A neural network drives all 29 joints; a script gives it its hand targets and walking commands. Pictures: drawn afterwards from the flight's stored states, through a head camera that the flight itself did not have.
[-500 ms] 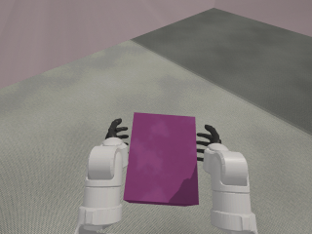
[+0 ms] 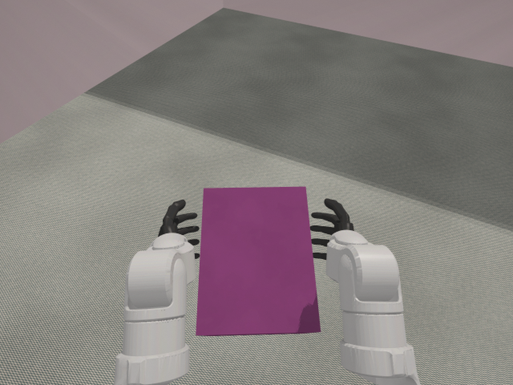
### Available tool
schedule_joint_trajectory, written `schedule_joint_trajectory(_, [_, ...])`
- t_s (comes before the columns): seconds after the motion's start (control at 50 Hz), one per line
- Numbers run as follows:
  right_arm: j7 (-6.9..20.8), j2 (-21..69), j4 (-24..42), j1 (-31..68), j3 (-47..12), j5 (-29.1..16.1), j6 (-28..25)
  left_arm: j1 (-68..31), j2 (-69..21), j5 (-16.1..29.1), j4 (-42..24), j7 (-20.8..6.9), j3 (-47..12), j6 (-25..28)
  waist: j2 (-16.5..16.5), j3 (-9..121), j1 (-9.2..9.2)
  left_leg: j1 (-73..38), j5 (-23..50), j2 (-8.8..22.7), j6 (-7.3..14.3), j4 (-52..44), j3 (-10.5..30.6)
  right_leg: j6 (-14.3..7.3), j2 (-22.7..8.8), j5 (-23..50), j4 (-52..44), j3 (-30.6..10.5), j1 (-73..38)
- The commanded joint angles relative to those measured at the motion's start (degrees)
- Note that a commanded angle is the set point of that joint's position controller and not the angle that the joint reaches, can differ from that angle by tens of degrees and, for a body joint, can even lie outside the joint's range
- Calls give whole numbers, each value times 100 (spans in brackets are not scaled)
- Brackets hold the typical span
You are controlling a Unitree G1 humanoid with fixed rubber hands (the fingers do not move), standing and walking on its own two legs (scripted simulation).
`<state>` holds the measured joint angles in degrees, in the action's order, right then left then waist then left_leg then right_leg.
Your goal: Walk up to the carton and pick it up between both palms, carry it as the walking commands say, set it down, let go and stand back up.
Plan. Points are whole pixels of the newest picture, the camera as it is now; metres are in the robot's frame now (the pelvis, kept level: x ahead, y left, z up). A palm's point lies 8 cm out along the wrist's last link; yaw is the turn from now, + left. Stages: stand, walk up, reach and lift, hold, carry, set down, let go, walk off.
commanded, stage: carry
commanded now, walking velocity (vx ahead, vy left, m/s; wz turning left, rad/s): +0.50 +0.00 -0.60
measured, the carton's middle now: (255, 265) +0.33 +0.02 -0.01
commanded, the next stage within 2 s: none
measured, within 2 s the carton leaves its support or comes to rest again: neither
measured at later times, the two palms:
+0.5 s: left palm (272, 133) +0.61 -0.01 +0.07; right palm (386, 154) +0.56 -0.25 +0.06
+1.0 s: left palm (342, 61) +0.90 -0.20 +0.10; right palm (434, 87) +0.77 -0.40 +0.11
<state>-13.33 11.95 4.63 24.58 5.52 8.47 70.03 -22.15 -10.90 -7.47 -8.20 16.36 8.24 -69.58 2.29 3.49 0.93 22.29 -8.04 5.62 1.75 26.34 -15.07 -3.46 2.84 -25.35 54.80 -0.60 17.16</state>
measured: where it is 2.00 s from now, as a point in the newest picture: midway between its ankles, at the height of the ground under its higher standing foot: (359, 234)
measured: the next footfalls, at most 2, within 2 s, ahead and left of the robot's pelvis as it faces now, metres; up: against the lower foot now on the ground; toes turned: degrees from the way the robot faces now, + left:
right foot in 0.34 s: +0.32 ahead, -0.14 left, +0.00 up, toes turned -16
left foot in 0.74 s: +0.63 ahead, -0.04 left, +0.00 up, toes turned -12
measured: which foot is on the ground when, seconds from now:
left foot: down 0.00-0.36, up 0.38-0.72, down 0.74-1.00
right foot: up 0.00-0.32, down 0.34-0.76, up 0.78-1.00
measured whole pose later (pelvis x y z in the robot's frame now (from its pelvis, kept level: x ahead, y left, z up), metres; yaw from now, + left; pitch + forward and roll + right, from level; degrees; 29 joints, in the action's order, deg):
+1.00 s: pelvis +0.57 -0.13 +0.02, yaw -34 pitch +4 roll -2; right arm -17.3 12.2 1.8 25.3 7.8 8.4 70.9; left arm -25.9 -12.4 -6.6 -1.9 20.3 8.7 -70.9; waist 0.2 3.1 0.1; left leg 7.4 -12.5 8.5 -0.8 17.6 -20.8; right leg -1.6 -2.6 -16.0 49.4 4.6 28.7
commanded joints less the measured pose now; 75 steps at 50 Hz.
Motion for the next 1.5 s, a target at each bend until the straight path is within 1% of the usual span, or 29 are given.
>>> schedule_joint_trajectory(0.0, [1847, 6256, 326, 2350, -3218, -2365, -187, -3060, -6224, 2774, 1, -2302, -3737, -112, -714, 2012, -191, -3297, 638, 2149, 226, -1226, 2244, 146, -844, 218, 619, -180, 2052])
schedule_joint_trajectory(0.04, [1842, 6253, 525, 2615, -3204, -2466, -235, -3157, -6398, 2874, 81, -2297, -3723, -88, -1053, 1866, -196, -2937, 444, 1865, 83, -1471, 1339, 185, -734, 298, -44, 208, 1710])
schedule_joint_trajectory(0.12, [1926, 6106, 569, 2860, -3163, -2598, -184, -2967, -6480, 2715, 373, -2175, -3549, -76, -1318, 1783, -174, -3020, 919, 1589, -80, -1518, 453, 185, -561, 1185, -1058, 702, 1455])
schedule_joint_trajectory(0.24, [2021, 5877, 334, 2737, -3143, -2561, -42, -2928, -6282, 2570, 452, -2140, -3439, -128, -1423, 1334, -185, -2962, 1585, 1537, -347, -989, -313, 116, -235, 1673, -2194, 1192, 939])
schedule_joint_trajectory(0.3, [2026, 5783, 207, 2830, -3119, -2523, 6, -2913, -6290, 2577, 636, -2187, -3370, -163, -1179, 1578, -12, -2509, 1842, 1315, -726, 579, -705, -92, 196, 1942, -3062, 1473, -507])
schedule_joint_trajectory(0.32, [2039, 5758, 152, 3001, -3108, -2534, 22, -2842, -6303, 2569, 777, -2194, -3323, -169, -801, 1710, 106, -1751, 1912, 1075, -950, 1556, -756, -323, -18, 1948, -3258, 844, -1486])
schedule_joint_trajectory(0.34, [2045, 5807, 85, 3139, -3133, -2551, 59, -2806, -6258, 2508, 822, -2192, -3284, -161, 478, 1881, 189, -132, -119, 641, -1163, 3160, -557, -847, -1243, 2500, -3575, -1376, -2547])
schedule_joint_trajectory(0.36, [2015, 5940, -6, 2973, -3190, -2512, 91, -2687, -6335, 2456, 903, -2191, -3261, -123, 1203, 2072, 120, 1688, -2340, -64, -1233, 4179, 297, -1583, -2026, 3256, -3724, -3328, -3679])
schedule_joint_trajectory(0.38, [1991, 5981, 58, 2939, -3133, -2467, 30, -2860, -6480, 2540, 708, -2197, -3403, -108, 509, 2246, 58, 2270, -2645, 183, -1023, 4531, 999, -1557, -2110, 4220, -3463, -2930, -4043])
schedule_joint_trajectory(0.4, [1972, 6079, 241, 3053, -3238, -2521, -27, -2791, -6560, 2527, 673, -2214, -3346, -61, 276, 2290, 61, 2240, -2483, 332, -863, 4531, 1254, -1440, -1952, 5041, -3205, -2334, -3889])
schedule_joint_trajectory(0.44, [1924, 6322, 445, 3322, -3278, -2610, -146, -3132, -6680, 2697, 356, -2249, -3370, 21, 85, 2254, 29, 1729, -2154, 495, -749, 3406, 1423, -1108, -1593, 4924, -3280, -1421, -3091])
schedule_joint_trajectory(0.54, [1770, 6362, 738, 3123, -3331, -2524, -321, -3205, -6503, 2767, -59, -2232, -3463, 92, 348, 2490, 18, 1480, -1222, 104, -731, 2070, 1022, -1154, -1540, 4861, -3731, -1177, -3110])
schedule_joint_trajectory(0.64, [1776, 6225, 871, 2717, -3459, -2466, -247, -2578, -6292, 2558, -132, -2220, -3555, 3, 496, 2101, 46, 443, 183, -294, -754, 381, 598, -706, -989, 5452, -3258, -489, -2573])
schedule_joint_trajectory(0.7, [1838, 6162, 806, 2550, -3499, -2493, -115, -2368, -6180, 2443, -167, -2182, -3588, -83, 275, 2275, -47, -1461, 874, -375, -783, -789, 200, -374, -745, 4630, -2453, -287, -1819])
schedule_joint_trajectory(0.72, [1865, 6158, 681, 2449, -3474, -2486, -70, -2318, -6147, 2395, -117, -2175, -3580, -125, -47, 2558, -126, -2697, 804, 136, -719, -807, 587, -193, -562, 3571, -1712, -129, -1022])
schedule_joint_trajectory(0.74, [1893, 5983, 533, 2420, -3374, -2460, -40, -2359, -6184, 2404, -102, -2187, -3650, -180, -1228, 3093, -145, -3817, 86, 1784, -295, -911, 2532, 12, -312, 1511, -395, 28, 108])
schedule_joint_trajectory(0.76, [1916, 5923, 154, 2464, -3214, -2368, -66, -2717, -6013, 2477, 0, -2228, -3640, -217, -2382, 2936, -93, -4015, 432, 2590, 293, -1272, 3821, 82, 34, -401, 291, 88, 1102])
schedule_joint_trajectory(0.82, [1913, 6328, 89, 2573, -3169, -2344, -108, -3212, -6269, 2668, 144, -2290, -3658, -150, -714, 2061, -158, -3320, 258, 2226, 179, -1332, 2600, 143, -775, 147, 811, -263, 1716])
schedule_joint_trajectory(0.88, [1924, 6388, 149, 2994, -3112, -2480, -171, -3419, -6509, 2767, 405, -2286, -3601, -98, -967, 1778, -181, -3026, 162, 1827, 2, -1570, 1344, 187, -730, 502, 2, 167, 1629])
schedule_joint_trajectory(1.08, [2084, 5988, -3, 2998, -3028, -2522, -19, -3329, -6394, 2540, 616, -2116, -3404, -131, -1475, 1233, -165, -3060, 1804, 1525, -323, -1011, -370, 107, -277, 1652, -1937, 1078, 1177])
schedule_joint_trajectory(1.12, [2076, 5909, -2, 3008, -3011, -2475, -1, -3281, -6337, 2544, 648, -2149, -3368, -153, -1542, 1279, -93, -3007, 2456, 1570, -461, -308, -523, 20, 2, 1461, -2211, 1300, 646])
schedule_joint_trajectory(1.16, [2075, 5857, -81, 3045, -3031, -2439, 22, -3264, -6388, 2551, 766, -2189, -3313, -170, -1184, 1616, 66, -2598, 2724, 1190, -878, 1300, -910, -170, 382, 2131, -3284, 1489, -786])
schedule_joint_trajectory(1.18, [2073, 5829, -90, 3279, -3012, -2429, 19, -3186, -6402, 2554, 831, -2207, -3309, -180, -558, 1663, 231, -1316, 1717, 973, -1063, 2584, -722, -433, -266, 2077, -3465, 207, -1850])
schedule_joint_trajectory(1.2, [2066, 6002, -160, 3199, -3123, -2407, 80, -3175, -6411, 2484, 843, -2202, -3310, -146, 954, 2020, 90, 836, -1855, 187, -1250, 3971, -131, -1299, -1731, 3144, -3662, -2793, -3279])
schedule_joint_trajectory(1.22, [2025, 6031, -144, 3129, -3030, -2344, 68, -3154, -6531, 2561, 796, -2210, -3413, -134, 839, 2241, 95, 1936, -2653, 49, -1129, 4520, 793, -1675, -2006, 4072, -3480, -3231, -4023])
schedule_joint_trajectory(1.26, [1991, 6181, 218, 3382, -3186, -2461, -54, -3137, -6698, 2617, 643, -2237, -3377, -49, 258, 2348, 78, 2098, -2570, 370, -792, 4445, 1376, -1501, -1847, 5348, -3051, -2234, -3780])
schedule_joint_trajectory(1.3, [1929, 6394, 367, 3597, -3212, -2571, -177, -3438, -6743, 2727, 420, -2250, -3353, 42, 185, 2404, 23, 1549, -2389, 483, -694, 3222, 1501, -1233, -1579, 4892, -3251, -1574, -3025])
schedule_joint_trajectory(1.38, [1814, 6446, 571, 3371, -3263, -2517, -334, -3559, -6610, 2808, -36, -2214, -3574, 121, 277, 2638, 27, 1312, -1389, 55, -710, 2094, 1090, -1269, -1607, 4816, -3659, -1459, -3117])
schedule_joint_trajectory(1.48, [1798, 6328, 623, 2916, -3376, -2462, -257, -2950, -6331, 2597, -87, -2212, -3615, 23, 407, 2242, 49, 250, 195, -369, -746, 295, 573, -721, -968, 5553, -3178, -634, -2613])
